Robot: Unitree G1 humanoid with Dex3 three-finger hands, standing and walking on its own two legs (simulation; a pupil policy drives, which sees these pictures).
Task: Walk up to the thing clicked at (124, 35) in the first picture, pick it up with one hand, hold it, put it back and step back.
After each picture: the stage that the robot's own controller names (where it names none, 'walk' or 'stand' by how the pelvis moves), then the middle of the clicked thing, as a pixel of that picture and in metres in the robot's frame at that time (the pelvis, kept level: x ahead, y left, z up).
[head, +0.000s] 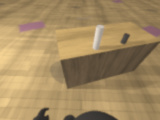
stand; (124, 38) +0.93 -0.38 -0.02
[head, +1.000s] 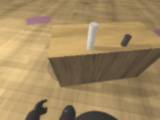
rise first; (125, 40) +0.81 -0.32 +0.01
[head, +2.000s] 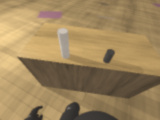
sink last; (108, 56) +0.56 -0.09 +0.00
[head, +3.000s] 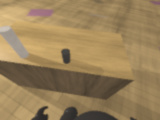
stand; (66, 56) +0.47 +0.21 +0.01
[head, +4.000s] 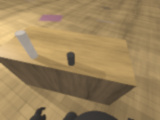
stand; (71, 59) +0.49 +0.19 -0.02
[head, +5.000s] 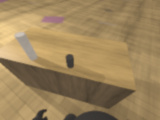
stand; (70, 61) +0.47 +0.19 -0.02
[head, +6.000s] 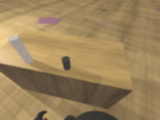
stand; (66, 63) +0.45 +0.21 -0.02
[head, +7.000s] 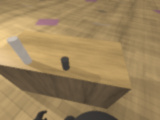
stand; (65, 63) +0.45 +0.22 -0.02
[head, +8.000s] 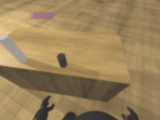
rise first; (62, 60) +0.45 +0.24 -0.02
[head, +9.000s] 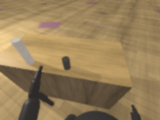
rise first; (66, 63) +0.46 +0.25 -0.02
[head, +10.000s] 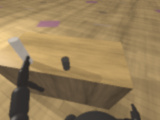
go down; (66, 63) +0.45 +0.23 -0.01
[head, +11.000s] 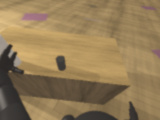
go down; (61, 63) +0.43 +0.22 +0.00
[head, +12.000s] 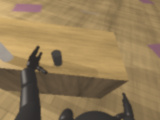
close in; (57, 58) +0.44 +0.23 +0.02
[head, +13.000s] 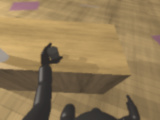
close; (54, 55) +0.44 +0.24 +0.05
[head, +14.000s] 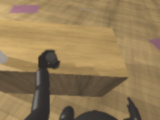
lift; (53, 61) +0.40 +0.24 +0.05
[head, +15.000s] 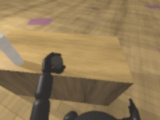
lift; (58, 65) +0.34 +0.21 +0.12
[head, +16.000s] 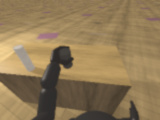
hold; (66, 58) +0.34 +0.16 +0.21
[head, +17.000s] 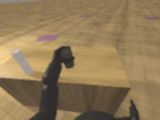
hold; (68, 58) +0.35 +0.15 +0.21
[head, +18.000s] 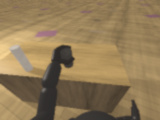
crouch; (67, 58) +0.35 +0.15 +0.20
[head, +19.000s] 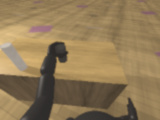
crouch; (61, 53) +0.42 +0.20 +0.16
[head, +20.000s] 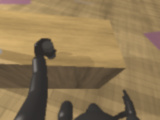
lower; (49, 50) +0.48 +0.24 +0.05
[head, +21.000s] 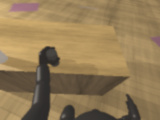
lower; (53, 58) +0.43 +0.24 +0.05
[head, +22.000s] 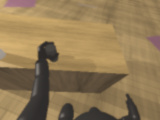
lower; (52, 53) +0.45 +0.24 +0.05
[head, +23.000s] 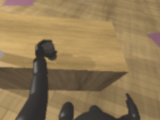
lower; (50, 51) +0.46 +0.25 +0.05
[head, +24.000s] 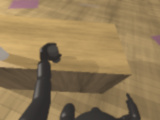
draw back; (54, 54) +0.45 +0.24 +0.05
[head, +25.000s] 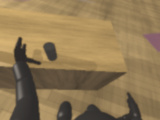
rise; (51, 52) +0.45 +0.24 +0.05
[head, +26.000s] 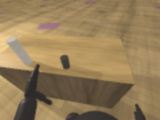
sink last; (65, 62) +0.45 +0.24 +0.02
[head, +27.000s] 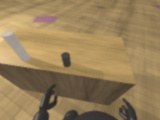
stand; (66, 60) +0.45 +0.22 +0.02
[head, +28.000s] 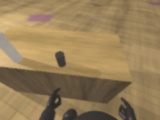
stand; (60, 59) +0.44 +0.24 +0.03
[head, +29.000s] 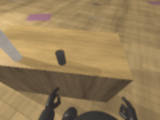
stand; (61, 58) +0.45 +0.24 +0.04
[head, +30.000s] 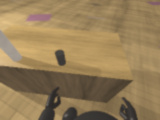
stand; (60, 58) +0.45 +0.24 +0.05
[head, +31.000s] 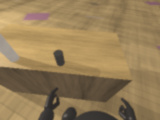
stand; (59, 58) +0.44 +0.24 +0.05
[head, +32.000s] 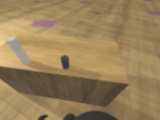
stand; (65, 62) +0.47 +0.23 -0.01
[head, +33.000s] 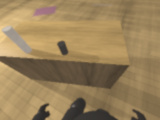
walk; (63, 48) +0.55 +0.27 +0.00
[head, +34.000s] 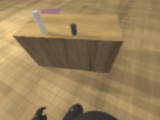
walk; (73, 29) +0.88 +0.25 +0.00
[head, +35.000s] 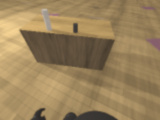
stand; (75, 28) +1.07 +0.25 +0.00
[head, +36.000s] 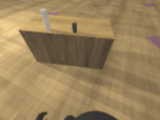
stand; (74, 27) +1.07 +0.26 -0.02
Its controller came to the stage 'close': yes
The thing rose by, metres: 0.22
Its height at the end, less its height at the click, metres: +0.00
